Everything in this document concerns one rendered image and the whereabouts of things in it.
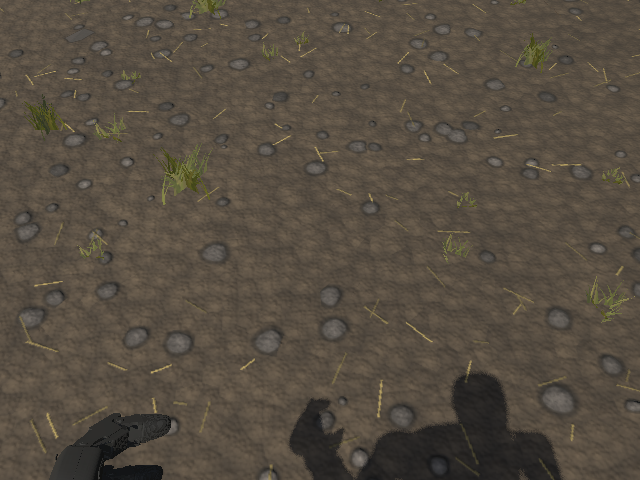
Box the robot left hand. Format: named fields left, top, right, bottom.
left=49, top=413, right=171, bottom=480

